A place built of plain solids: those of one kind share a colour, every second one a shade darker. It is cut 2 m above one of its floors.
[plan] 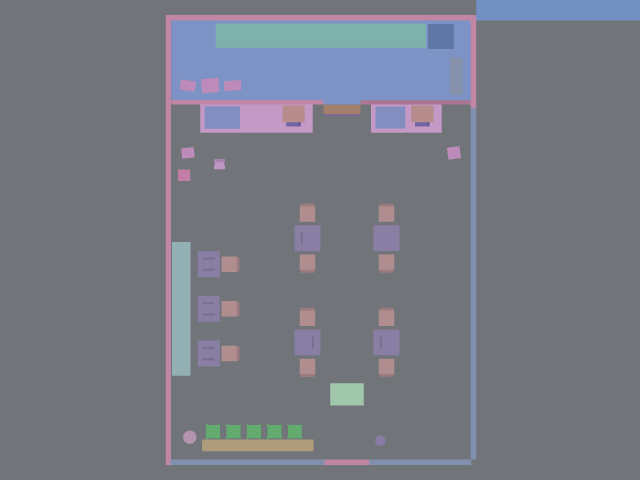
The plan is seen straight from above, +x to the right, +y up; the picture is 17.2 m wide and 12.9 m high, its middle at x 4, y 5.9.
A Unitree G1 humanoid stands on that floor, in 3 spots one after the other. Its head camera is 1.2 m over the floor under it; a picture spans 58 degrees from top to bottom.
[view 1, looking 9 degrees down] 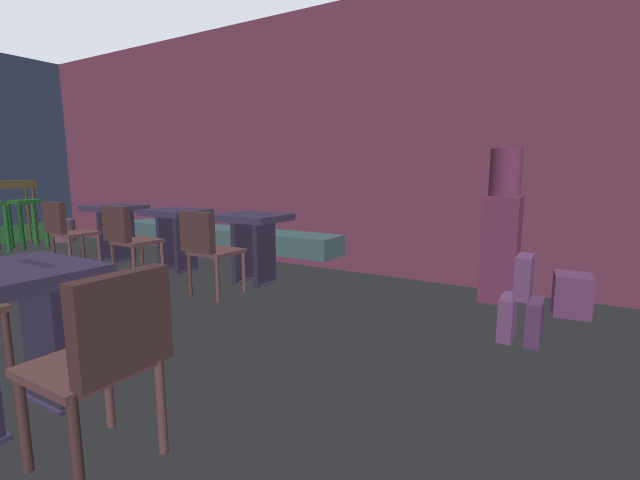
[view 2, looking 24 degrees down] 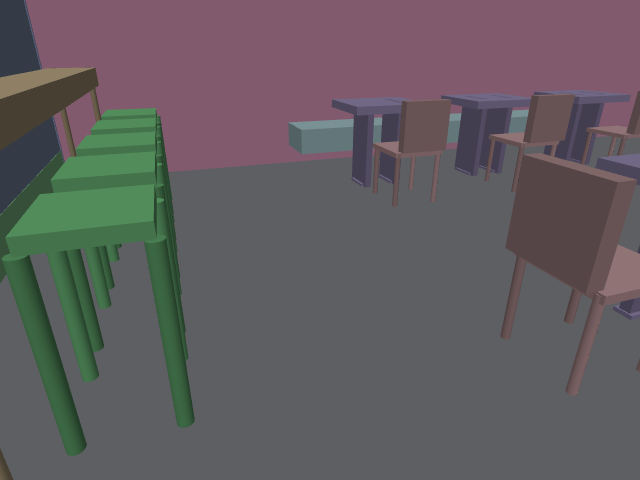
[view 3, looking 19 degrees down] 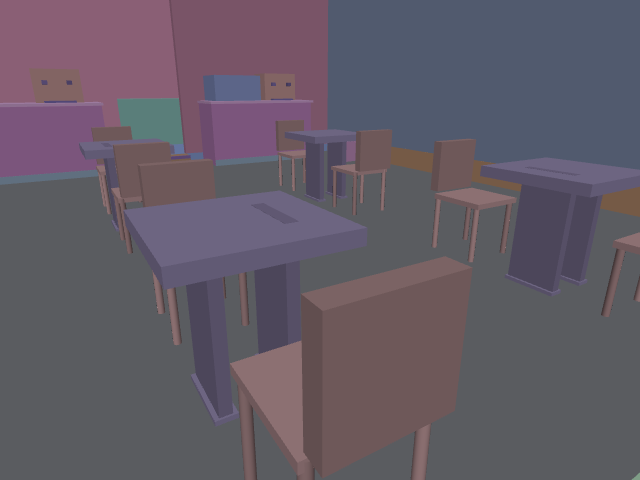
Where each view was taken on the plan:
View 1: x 4.59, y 8.24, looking -149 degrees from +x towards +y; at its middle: bench_upholstered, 4.81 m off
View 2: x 4.72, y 1.00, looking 161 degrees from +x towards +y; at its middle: ground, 2.95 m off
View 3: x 3.12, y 1.65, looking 59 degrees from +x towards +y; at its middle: meeting_table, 1.42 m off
